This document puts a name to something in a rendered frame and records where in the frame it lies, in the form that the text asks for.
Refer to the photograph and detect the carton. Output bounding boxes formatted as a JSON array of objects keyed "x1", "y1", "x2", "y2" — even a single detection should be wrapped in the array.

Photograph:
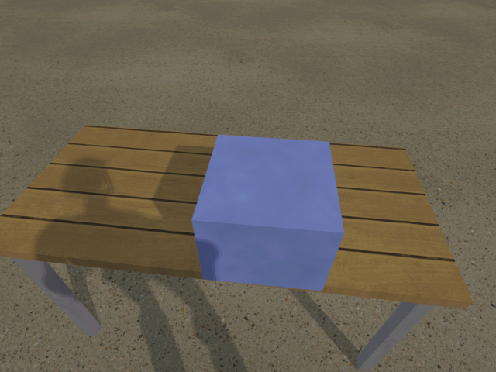
[{"x1": 191, "y1": 135, "x2": 344, "y2": 291}]

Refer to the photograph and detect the table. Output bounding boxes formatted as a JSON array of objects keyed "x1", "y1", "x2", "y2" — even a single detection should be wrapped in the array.
[{"x1": 0, "y1": 125, "x2": 473, "y2": 372}]

